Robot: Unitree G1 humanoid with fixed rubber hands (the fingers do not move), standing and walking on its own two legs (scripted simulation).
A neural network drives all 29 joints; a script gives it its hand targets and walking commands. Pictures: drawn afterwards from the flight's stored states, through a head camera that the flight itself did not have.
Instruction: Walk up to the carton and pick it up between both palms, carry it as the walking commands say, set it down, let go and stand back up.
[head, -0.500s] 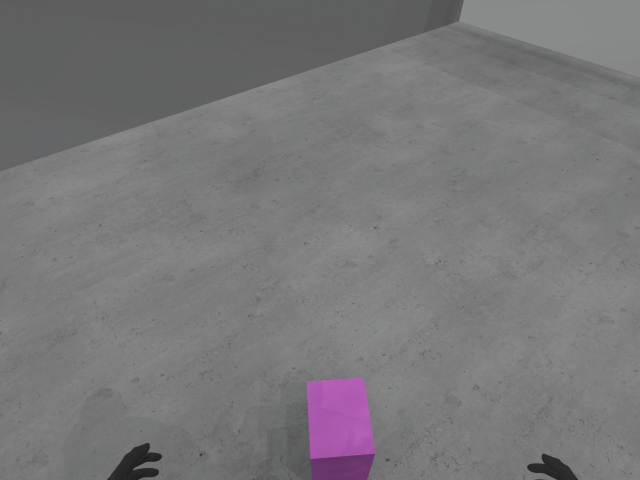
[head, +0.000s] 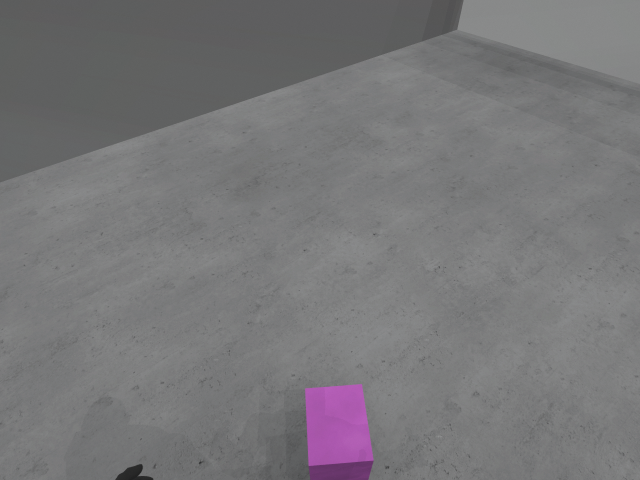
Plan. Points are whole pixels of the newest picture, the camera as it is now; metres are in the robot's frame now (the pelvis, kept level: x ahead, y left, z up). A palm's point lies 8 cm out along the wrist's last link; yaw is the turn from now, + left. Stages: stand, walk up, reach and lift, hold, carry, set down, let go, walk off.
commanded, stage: stand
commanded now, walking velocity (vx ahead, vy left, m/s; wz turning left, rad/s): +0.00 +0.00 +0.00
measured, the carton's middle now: (336, 442) +0.39 +0.00 -0.63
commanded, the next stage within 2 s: none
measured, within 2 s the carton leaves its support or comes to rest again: neither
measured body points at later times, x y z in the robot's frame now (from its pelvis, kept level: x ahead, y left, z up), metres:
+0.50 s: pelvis -0.01 -0.01 +0.00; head -0.02 -0.01 +0.45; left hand +0.09 +0.30 -0.11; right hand +0.09 -0.31 -0.11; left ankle -0.05 +0.11 -0.74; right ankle -0.02 -0.11 -0.74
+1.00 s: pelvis -0.02 -0.01 +0.01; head -0.02 -0.01 +0.46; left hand +0.08 +0.31 -0.11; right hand +0.07 -0.32 -0.11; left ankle -0.05 +0.11 -0.74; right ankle -0.02 -0.11 -0.74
